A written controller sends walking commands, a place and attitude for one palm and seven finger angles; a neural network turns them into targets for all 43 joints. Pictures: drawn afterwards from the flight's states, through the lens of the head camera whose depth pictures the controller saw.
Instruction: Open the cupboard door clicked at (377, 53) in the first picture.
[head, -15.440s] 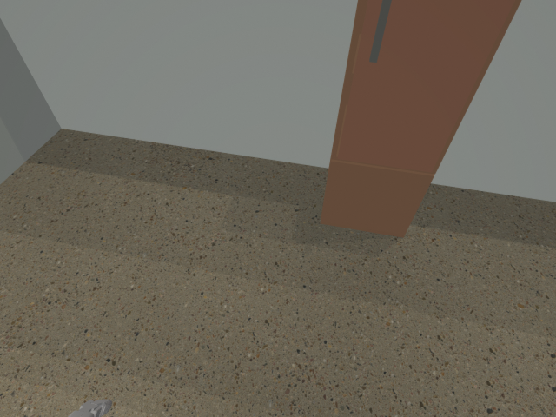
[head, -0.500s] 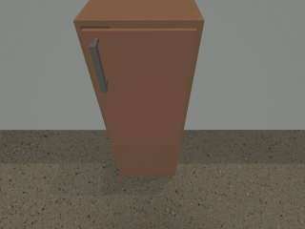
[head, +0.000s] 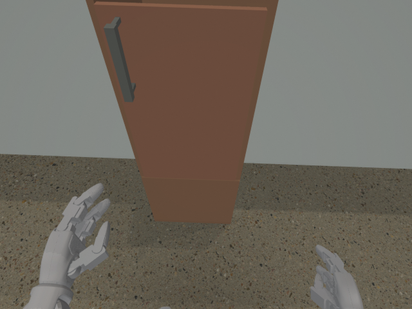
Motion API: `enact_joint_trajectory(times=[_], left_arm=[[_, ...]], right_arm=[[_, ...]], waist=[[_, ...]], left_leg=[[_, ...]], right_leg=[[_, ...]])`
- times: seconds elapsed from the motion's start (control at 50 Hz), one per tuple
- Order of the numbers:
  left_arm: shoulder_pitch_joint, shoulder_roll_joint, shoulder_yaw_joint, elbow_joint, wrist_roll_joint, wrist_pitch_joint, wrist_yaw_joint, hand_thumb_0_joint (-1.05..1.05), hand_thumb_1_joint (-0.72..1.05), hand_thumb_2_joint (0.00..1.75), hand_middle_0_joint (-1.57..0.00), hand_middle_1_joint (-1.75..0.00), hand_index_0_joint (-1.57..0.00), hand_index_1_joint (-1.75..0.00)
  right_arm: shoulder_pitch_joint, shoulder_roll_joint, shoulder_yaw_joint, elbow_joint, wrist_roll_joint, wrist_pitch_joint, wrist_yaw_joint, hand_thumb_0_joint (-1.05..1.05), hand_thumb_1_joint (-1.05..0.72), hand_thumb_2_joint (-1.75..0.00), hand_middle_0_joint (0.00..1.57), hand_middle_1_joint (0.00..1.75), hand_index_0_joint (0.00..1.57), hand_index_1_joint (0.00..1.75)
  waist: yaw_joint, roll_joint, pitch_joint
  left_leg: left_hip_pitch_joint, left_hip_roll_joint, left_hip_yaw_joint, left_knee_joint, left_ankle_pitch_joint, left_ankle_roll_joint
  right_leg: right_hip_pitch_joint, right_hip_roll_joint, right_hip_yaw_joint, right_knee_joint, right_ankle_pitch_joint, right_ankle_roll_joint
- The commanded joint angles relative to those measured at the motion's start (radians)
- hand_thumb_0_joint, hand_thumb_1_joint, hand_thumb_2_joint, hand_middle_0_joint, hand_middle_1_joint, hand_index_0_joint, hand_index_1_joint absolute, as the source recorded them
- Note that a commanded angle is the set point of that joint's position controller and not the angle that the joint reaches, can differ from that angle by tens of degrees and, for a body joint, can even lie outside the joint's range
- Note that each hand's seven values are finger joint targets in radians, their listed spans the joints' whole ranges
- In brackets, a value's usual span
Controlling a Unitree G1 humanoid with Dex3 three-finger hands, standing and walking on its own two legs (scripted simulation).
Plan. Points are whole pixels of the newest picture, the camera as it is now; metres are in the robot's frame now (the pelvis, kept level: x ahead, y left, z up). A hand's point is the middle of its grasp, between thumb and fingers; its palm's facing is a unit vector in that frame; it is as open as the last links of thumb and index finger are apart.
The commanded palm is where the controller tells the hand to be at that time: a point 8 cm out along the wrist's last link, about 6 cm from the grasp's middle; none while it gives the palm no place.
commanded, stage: raise the hand with hooked fingers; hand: left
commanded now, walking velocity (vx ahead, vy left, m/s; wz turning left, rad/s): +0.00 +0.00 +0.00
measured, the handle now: (123, 62) +0.58 +0.21 +0.18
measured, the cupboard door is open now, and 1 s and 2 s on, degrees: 0 0 0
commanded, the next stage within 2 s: move the hooked fingers beside the handle in 1.80 s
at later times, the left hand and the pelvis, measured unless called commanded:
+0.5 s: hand (72, 232) +0.23 +0.23 +0.08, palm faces +0.01 -1.00 -0.06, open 10.9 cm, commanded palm +0.19 +0.28 +0.09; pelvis +0.00 -0.01 +0.00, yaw +1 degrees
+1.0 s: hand (26, 191) +0.26 +0.28 +0.16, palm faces +0.06 -1.00 -0.06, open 13.6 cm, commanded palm +0.23 +0.33 +0.17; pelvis +0.00 +0.02 +0.03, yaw +1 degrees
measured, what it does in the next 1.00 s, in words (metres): stands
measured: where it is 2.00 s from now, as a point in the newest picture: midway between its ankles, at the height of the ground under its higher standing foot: outside the picture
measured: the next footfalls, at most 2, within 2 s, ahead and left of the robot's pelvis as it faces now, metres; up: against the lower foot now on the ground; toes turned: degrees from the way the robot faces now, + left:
none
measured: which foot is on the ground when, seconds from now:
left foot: down 0.00-1.00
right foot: down 0.00-1.00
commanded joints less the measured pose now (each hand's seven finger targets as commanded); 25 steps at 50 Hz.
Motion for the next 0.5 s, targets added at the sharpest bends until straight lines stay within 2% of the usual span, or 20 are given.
enact_joint_trajectory(times=[0.0,0.02,0.04,0.06,0.08,0.1,0.12,0.14,0.18,0.22,0.24,0.26,0.3,0.34,0.36,0.38,0.42,0.44,0.48], left_arm=[[0.155,0.201,0.195,-0.14,-0.105,-0.041,-0.159,0.0,0.53,0.74,-0.23,-0.54,-0.23,-0.54],[0.09,0.204,0.202,-0.189,-0.129,-0.016,-0.155,0.0,0.5,0.73,-0.23,-0.55,-0.23,-0.55],[0.02,0.22,0.203,-0.265,-0.145,-0.007,-0.144,0.0,0.48,0.72,-0.23,-0.57,-0.23,-0.57],[-0.02,0.219,0.201,-0.318,-0.146,-0.008,-0.13,0.0,0.46,0.71,-0.23,-0.58,-0.23,-0.58],[-0.06,0.23,0.206,-0.366,-0.138,-0.02,-0.116,0.0,0.43,0.7,-0.23,-0.6,-0.23,-0.6],[-0.1,0.234,0.189,-0.414,-0.126,-0.033,-0.108,0.0,0.41,0.69,-0.24,-0.62,-0.24,-0.62],[-0.139,0.237,0.177,-0.42,-0.119,-0.04,-0.106,0.0,0.39,0.68,-0.24,-0.63,-0.24,-0.63],[-0.211,0.248,0.162,-0.421,-0.117,-0.046,-0.112,0.0,0.36,0.67,-0.24,-0.64,-0.24,-0.64],[-0.221,0.237,0.132,-0.343,-0.114,-0.034,-0.143,0.0,0.32,0.65,-0.24,-0.68,-0.24,-0.68],[-0.231,0.275,0.143,-0.286,-0.123,0.01,-0.179,0.0,0.27,0.63,-0.25,-0.7,-0.25,-0.7],[-0.234,0.313,0.181,-0.237,-0.136,0.043,-0.194,0.0,0.25,0.62,-0.25,-0.72,-0.25,-0.72],[-0.215,0.328,0.194,-0.227,-0.134,0.074,-0.205,0.0,0.22,0.61,-0.25,-0.74,-0.25,-0.74],[-0.191,0.35,0.241,-0.202,-0.153,0.132,-0.208,0.0,0.18,0.59,-0.25,-0.76,-0.25,-0.76],[-0.156,0.371,0.303,-0.136,-0.179,0.177,-0.2,0.0,0.13,0.57,-0.25,-0.8,-0.25,-0.8],[-0.159,0.359,0.306,-0.159,-0.186,0.176,-0.195,0.0,0.11,0.56,-0.26,-0.81,-0.26,-0.81],[-0.135,0.352,0.313,-0.158,-0.191,0.176,-0.188,0.0,0.08,0.55,-0.26,-0.82,-0.26,-0.82],[-0.143,0.331,0.293,-0.182,-0.191,0.165,-0.172,0.0,0.04,0.53,-0.26,-0.86,-0.26,-0.86],[-0.157,0.336,0.29,-0.178,-0.189,0.165,-0.169,0.0,0.01,0.52,-0.26,-0.87,-0.26,-0.87],[-0.178,0.319,0.26,-0.194,-0.178,0.157,-0.16,0.0,-0.03,0.5,-0.27,-0.9,-0.27,-0.9]], right_arm=[[-0.078,-0.139,-0.05,-0.26,0.024,-0.037,-0.012,0.0,-0.9,-0.9,0.2,0.3,0.2,0.3],[-0.073,-0.131,-0.044,-0.275,0.03,-0.031,-0.021,0.0,-0.9,-0.9,0.2,0.3,0.2,0.3],[-0.056,-0.133,-0.039,-0.281,0.029,-0.028,-0.031,0.0,-0.9,-0.9,0.2,0.3,0.2,0.3],[-0.036,-0.128,-0.033,-0.277,0.027,-0.025,-0.039,0.0,-0.9,-0.9,0.2,0.3,0.2,0.3],[-0.008,-0.121,-0.029,-0.259,0.024,-0.024,-0.047,0.0,-0.9,-0.9,0.2,0.3,0.2,0.3],[0.007,-0.12,-0.024,-0.248,0.021,-0.024,-0.054,0.0,-0.9,-0.9,0.2,0.3,0.2,0.3],[0.017,-0.118,-0.018,-0.232,0.018,-0.026,-0.061,0.0,-0.9,-0.9,0.2,0.3,0.2,0.3],[0.03,-0.128,-0.01,-0.216,0.015,-0.026,-0.067,0.0,-0.9,-0.9,0.2,0.3,0.2,0.3],[0.023,-0.138,0.0,-0.19,0.022,-0.036,-0.077,0.0,-0.9,-0.9,0.2,0.3,0.2,0.3],[0.017,-0.151,0.007,-0.181,0.029,-0.047,-0.086,0.0,-0.9,-0.9,0.2,0.3,0.2,0.3],[0.012,-0.158,0.013,-0.178,0.033,-0.047,-0.091,0.0,-0.9,-0.9,0.2,0.3,0.2,0.3],[0.007,-0.156,0.018,-0.182,0.035,-0.048,-0.091,0.0,-0.9,-0.9,0.2,0.3,0.2,0.3],[-0.004,-0.151,0.022,-0.192,0.038,-0.049,-0.094,0.0,-0.9,-0.9,0.2,0.3,0.2,0.3],[-0.015,-0.149,0.027,-0.196,0.034,-0.044,-0.091,0.0,-0.9,-0.9,0.2,0.3,0.2,0.3],[-0.013,-0.144,0.029,-0.2,0.035,-0.045,-0.087,0.0,-0.9,-0.9,0.2,0.3,0.2,0.3],[-0.012,-0.143,0.027,-0.203,0.035,-0.047,-0.084,0.0,-0.9,-0.9,0.2,0.3,0.2,0.3],[-0.005,-0.144,0.026,-0.202,0.036,-0.056,-0.078,0.0,-0.9,-0.9,0.2,0.3,0.2,0.3],[-0.006,-0.149,0.027,-0.206,0.034,-0.06,-0.075,0.0,-0.9,-0.9,0.2,0.3,0.2,0.3],[0.009,-0.153,0.024,-0.201,0.039,-0.071,-0.074,0.0,-0.9,-0.9,0.2,0.3,0.2,0.3]], waist=[[0.092,0.026,-0.183],[0.082,0.044,-0.185],[0.059,0.03,-0.157],[0.04,0.046,-0.147],[0.023,0.04,-0.166],[0.008,0.075,-0.178],[-0.012,0.087,-0.164],[-0.04,0.038,-0.144],[-0.048,0.082,-0.089],[-0.041,0.09,-0.088],[-0.025,0.07,-0.084],[-0.007,0.09,-0.11],[0.019,0.055,-0.15],[0.048,-0.018,-0.141],[0.051,-0.03,-0.154],[0.056,-0.016,-0.156],[0.052,-0.018,-0.14],[0.06,-0.014,-0.126],[0.044,-0.011,-0.111]], left_leg=[[0.022,-0.056,-0.026,0.037,0.182,-0.001],[-0.001,-0.058,-0.023,0.035,0.112,-0.002],[-0.01,-0.048,-0.043,0.058,0.09,0.003],[0.007,-0.039,-0.055,0.071,0.111,0.009],[0.026,-0.03,-0.062,0.083,0.142,0.013],[0.042,-0.023,-0.068,0.089,0.17,0.017],[0.044,-0.018,-0.07,0.095,0.174,0.019],[0.031,-0.012,-0.085,0.108,0.17,0.022],[0.033,-0.008,-0.091,0.094,0.138,0.023],[0.042,-0.01,-0.093,0.072,0.118,0.028],[0.038,-0.011,-0.099,0.069,0.125,0.027],[0.049,-0.011,-0.098,0.048,0.137,0.026],[0.077,-0.012,-0.098,0.017,0.162,0.025],[0.065,-0.014,-0.106,-0.009,0.18,0.018],[0.077,-0.016,-0.106,-0.029,0.195,0.017],[0.09,-0.017,-0.099,-0.04,0.201,0.015],[0.122,-0.018,-0.094,-0.072,0.204,0.015],[0.136,-0.018,-0.095,-0.082,0.211,0.014],[0.175,-0.019,-0.087,-0.115,0.202,0.018]], right_leg=[[0.02,0.014,0.075,-0.067,0.251,0.006],[0.01,0.011,0.096,-0.098,0.124,0.012],[-0.018,0.013,0.128,-0.117,0.081,0.019],[-0.02,0.009,0.147,-0.131,0.131,0.027],[-0.001,0.005,0.157,-0.131,0.203,0.036],[0.002,0.006,0.159,-0.123,0.272,0.039],[-0.008,0.008,0.157,-0.125,0.293,0.041],[-0.024,0.014,0.158,-0.121,0.295,0.048],[-0.057,0.019,0.149,-0.145,0.232,0.039],[-0.035,0.013,0.164,-0.187,0.18,0.042],[-0.004,0.007,0.185,-0.202,0.185,0.054],[0.034,-0.003,0.186,-0.215,0.194,0.052],[0.096,-0.016,0.189,-0.235,0.235,0.067],[0.151,-0.024,0.189,-0.245,0.285,0.082],[0.169,-0.025,0.175,-0.244,0.318,0.084],[0.174,-0.027,0.173,-0.249,0.34,0.089],[0.163,-0.019,0.147,-0.257,0.34,0.085],[0.164,-0.01,0.141,-0.256,0.333,0.077],[0.136,0.007,0.104,-0.267,0.295,0.061]])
